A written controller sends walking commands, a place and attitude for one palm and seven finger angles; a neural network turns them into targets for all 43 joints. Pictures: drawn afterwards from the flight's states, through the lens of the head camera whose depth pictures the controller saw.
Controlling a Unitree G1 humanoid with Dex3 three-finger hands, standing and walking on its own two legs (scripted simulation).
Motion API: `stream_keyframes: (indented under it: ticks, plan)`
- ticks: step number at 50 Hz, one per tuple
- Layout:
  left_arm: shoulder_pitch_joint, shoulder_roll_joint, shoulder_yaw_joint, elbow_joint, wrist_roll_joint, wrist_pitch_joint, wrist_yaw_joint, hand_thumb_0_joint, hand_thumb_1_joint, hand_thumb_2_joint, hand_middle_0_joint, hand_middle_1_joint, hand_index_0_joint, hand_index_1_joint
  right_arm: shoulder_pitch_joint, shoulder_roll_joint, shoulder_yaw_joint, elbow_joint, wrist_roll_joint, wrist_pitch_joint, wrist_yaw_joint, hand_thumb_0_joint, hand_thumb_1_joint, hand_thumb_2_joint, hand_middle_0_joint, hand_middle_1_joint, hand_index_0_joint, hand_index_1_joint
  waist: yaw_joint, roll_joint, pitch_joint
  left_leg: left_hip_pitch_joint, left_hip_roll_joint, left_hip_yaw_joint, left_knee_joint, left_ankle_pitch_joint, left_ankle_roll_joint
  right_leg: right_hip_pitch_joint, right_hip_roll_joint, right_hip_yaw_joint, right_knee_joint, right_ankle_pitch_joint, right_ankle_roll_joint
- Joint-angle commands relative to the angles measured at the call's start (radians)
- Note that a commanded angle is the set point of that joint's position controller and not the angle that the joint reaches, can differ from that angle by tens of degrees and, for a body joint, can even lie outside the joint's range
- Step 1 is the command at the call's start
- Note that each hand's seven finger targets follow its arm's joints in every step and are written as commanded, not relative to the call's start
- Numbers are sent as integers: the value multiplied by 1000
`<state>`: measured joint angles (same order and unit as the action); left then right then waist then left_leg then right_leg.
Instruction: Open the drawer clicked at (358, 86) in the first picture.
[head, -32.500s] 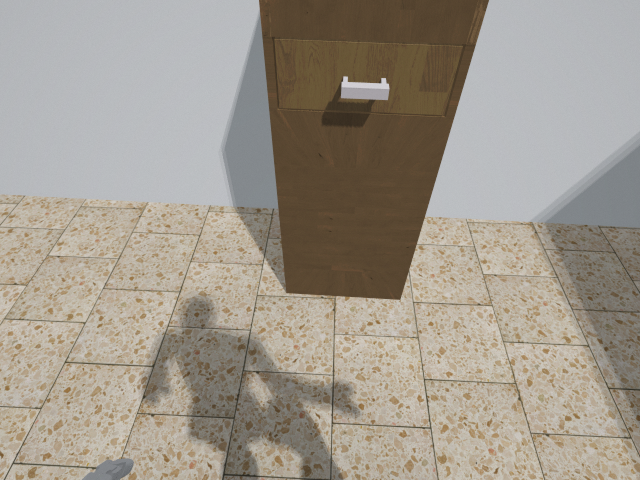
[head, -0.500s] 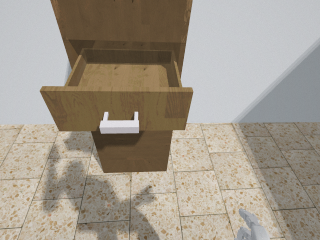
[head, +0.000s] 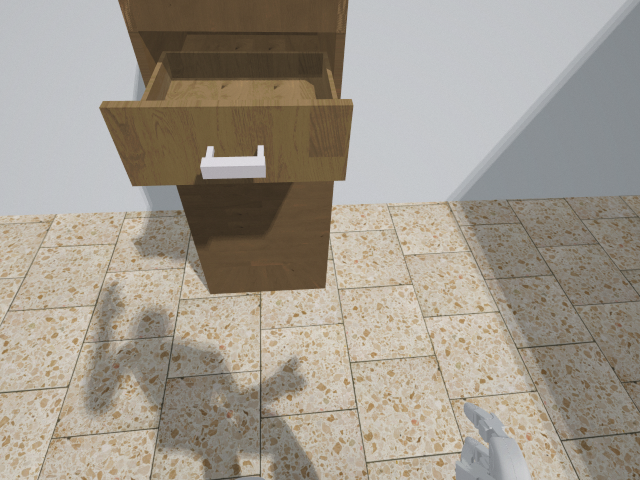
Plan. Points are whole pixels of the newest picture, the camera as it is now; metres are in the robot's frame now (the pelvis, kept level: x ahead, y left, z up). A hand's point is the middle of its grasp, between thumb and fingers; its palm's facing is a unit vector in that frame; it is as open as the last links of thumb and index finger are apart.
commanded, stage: stop stepping back and stand still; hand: left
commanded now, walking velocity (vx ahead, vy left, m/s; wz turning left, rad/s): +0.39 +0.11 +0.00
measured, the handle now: (235, 159) +0.58 +0.16 +0.08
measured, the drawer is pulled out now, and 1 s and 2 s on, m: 0.29 0.29 0.29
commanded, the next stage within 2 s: let the arm hang, fingers relaxed in 0.58 s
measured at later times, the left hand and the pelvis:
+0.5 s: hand out of the picture +0.11 +0.25 +0.27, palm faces +0.56 -0.75 -0.35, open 7.4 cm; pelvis -0.07 +0.00 +0.00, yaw +3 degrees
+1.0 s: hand out of the picture +0.03 +0.16 -0.17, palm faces +0.08 -0.99 -0.10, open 7.0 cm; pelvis -0.07 +0.00 -0.02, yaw +3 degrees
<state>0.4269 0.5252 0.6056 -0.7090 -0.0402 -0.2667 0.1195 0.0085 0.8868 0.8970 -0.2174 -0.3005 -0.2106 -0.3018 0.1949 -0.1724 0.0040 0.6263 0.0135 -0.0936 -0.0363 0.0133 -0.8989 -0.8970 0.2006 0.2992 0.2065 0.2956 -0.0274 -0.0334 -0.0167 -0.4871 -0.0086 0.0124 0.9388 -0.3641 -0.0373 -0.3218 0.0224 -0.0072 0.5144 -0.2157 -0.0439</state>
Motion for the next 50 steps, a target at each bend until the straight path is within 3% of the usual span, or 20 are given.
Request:
stream_keyframes:
  ticks: [1, 3, 6, 8, 14, 16, 18, 20, 24, 27, 30, 33, 34, 35, 36, 40, 44, 46, 48, 50]
  plan:
    - [-26, 154, 101, -132, -14, -27, 56, 0, 900, 900, -200, -300, -200, -300, -65, -125, -38, -166, -9, -44, -53, 0, -900, -900, 200, 300, 200, 300, 19, -88, -113, 189, 21, 37, -352, -104, 38, 8, -216, 197, -260, -231, -50]
    - [-51, 139, 72, -144, -3, -33, 65, 0, 900, 900, -200, -300, -200, -300, -21, -152, -43, -150, -23, -65, -59, 0, -900, -900, 200, 300, 200, 300, 2, -21, -79, 237, 24, 28, -572, -94, 64, 37, -175, 193, -260, -316, -10]
    - [-80, 153, 65, -180, 5, -56, 62, 0, 900, 900, -200, -300, -200, -300, -22, -201, -65, -176, -7, -84, -48, 0, -900, -900, 200, 300, 200, 300, 16, 181, -50, 201, 208, -204, -676, -101, 145, 53, -34, 62, 0, -88, 37]
    - [-122, 162, 72, -185, 22, -59, 66, 0, 900, 900, -200, -300, -200, -300, -29, -172, -51, -153, -15, -90, -54, 0, -900, -900, 200, 300, 200, 300, 6, 290, -16, 70, 251, -244, -768, -344, 144, 38, -14, -13, 154, -136, 46]
    - [-209, 103, -10, -90, 44, -27, 69, 0, 900, 900, -200, -300, -200, -300, -37, -179, -49, -117, -10, -118, -42, 0, -900, -900, 200, 300, 200, 300, 3, 213, 74, -4, 239, -181, -655, -295, 158, 84, -9, -62, 85, -188, 38]
    - [-228, 104, -16, -60, 40, -26, 67, 0, 900, 900, -200, -300, -200, -300, -47, -180, -46, -115, -11, -106, -42, 0, -900, -900, 200, 300, 200, 300, 4, 126, 72, -56, 174, -128, -543, -267, 125, 159, -42, 25, -59, -214, 1]
    - [-228, 140, 8, -66, 28, -34, 64, 0, 900, 900, -200, -300, -200, -300, -42, -162, -45, -119, -13, -88, -34, 0, -900, -900, 200, 300, 200, 300, 8, -112, 41, -138, 42, 19, -206, -141, 70, 190, -252, 375, -236, -332, -126]
    - [-285, 181, 33, -99, 24, -57, 65, 0, 900, 900, -200, -300, -200, -300, -73, -158, -57, -109, -4, -71, -21, 0, -900, -900, 200, 300, 200, 300, 24, -155, -20, -166, 40, 26, 92, -151, 44, 221, -390, 486, -308, -283, -197]
    - [-111, 156, 65, -185, 11, -63, 54, 0, 900, 900, -200, -300, -200, -300, -68, -114, -34, -139, -13, -52, -15, 0, -900, -900, 200, 300, 200, 300, 20, -61, -22, 64, 80, 29, -165, -28, 51, 53, -291, 230, -251, -129, -157]
    - [-90, 141, 57, -223, -2, -67, 58, 0, 900, 900, -200, -300, -200, -300, -36, -115, -29, -134, -23, -62, -34, 0, -900, -900, 200, 300, 200, 300, -5, 15, -55, 296, 25, 85, -448, 64, 50, -10, -181, 102, -165, -227, -70]
    - [-131, 134, 57, -274, 1, -75, 67, 0, 900, 900, -200, -300, -200, -300, -51, -162, -48, -168, -17, -87, -40, 0, -900, -900, 200, 300, 200, 300, 13, 349, -35, 311, 320, -324, -669, -59, 172, -120, -20, -49, 211, -257, 33]
    - [-184, 185, 98, -158, 19, -61, 63, 0, 900, 900, -200, -300, -200, -300, -27, -140, -45, -128, -26, -108, -38, 0, -900, -900, 200, 300, 200, 300, 6, 226, -19, 227, 339, -288, -697, 67, 192, -97, -42, -7, 364, -283, 44]
    - [-52, -204, -473, 659, 82, 137, -76, 0, 900, 900, -200, -300, -200, -300, 0, -318, -123, 85, -11, -147, 21, 0, -900, -900, 200, 300, 200, 300, -111, 245, -16, 401, 234, -222, -433, 606, 174, -343, -48, 7, 424, -251, 62]
    - [-15, -266, -497, 699, 83, 272, -95, 0, 900, 900, -200, -300, -200, -300, 55, -263, -128, 89, -19, -57, 14, 0, -900, -900, 200, 300, 200, 300, -78, 240, -143, 563, 249, -176, -393, 978, 169, -362, -41, 29, 409, -304, 75]
    - [-24, -306, -514, 684, 83, 319, -95, 0, 900, 900, -200, -300, -200, -300, 100, -221, -118, 79, -23, -23, 0, 0, -900, -900, 200, 300, 200, 300, -85, 205, -171, 610, 269, -192, -390, 1054, 191, -358, -17, 10, 444, -365, 86]
    - [-167, -263, -541, 842, 91, 323, -97, 0, 900, 900, -200, -300, -200, -300, 54, -202, -76, 54, -49, 19, 4, 0, -900, -900, 200, 300, 200, 300, -25, -95, -34, 333, 299, -241, -510, 696, 244, -283, -67, 66, 569, -298, 87]
    - [-143, -181, -524, 1127, 74, 315, -116, 0, 900, 900, -200, -300, -200, -300, -76, -224, -52, 94, -50, 60, 21, 0, -900, -900, 200, 300, 200, 300, 63, 32, 63, -29, 250, -144, -627, 110, 181, 86, -91, 24, 275, -156, 83]
    - [-39, -132, -524, 1275, 74, 300, -111, 0, 900, 900, -200, -300, -200, -300, -76, -192, -45, 126, -38, 72, 25, 0, -900, -900, 200, 300, 200, 300, 101, 40, 27, -90, 147, -82, -530, -79, 116, 250, -86, 69, 73, -61, 62]
    - [-90, -66, -538, 1345, 72, 279, -109, 0, 900, 900, -200, -300, -200, -300, 12, -120, -30, 149, -21, 93, 35, 0, -900, -900, 200, 300, 200, 300, 28, -90, 75, 45, -3, 32, -286, -140, 51, -26, -307, 401, -293, -436, -54]
    - [-198, -77, -548, 1391, 64, 277, -106, 0, 900, 900, -200, -300, -200, -300, 67, -114, -34, 205, -27, 113, 38, 0, -900, -900, 200, 300, 200, 300, -20, -46, 54, 222, 5, 40, -190, -68, 50, -180, -288, 351, -354, -541, -87]
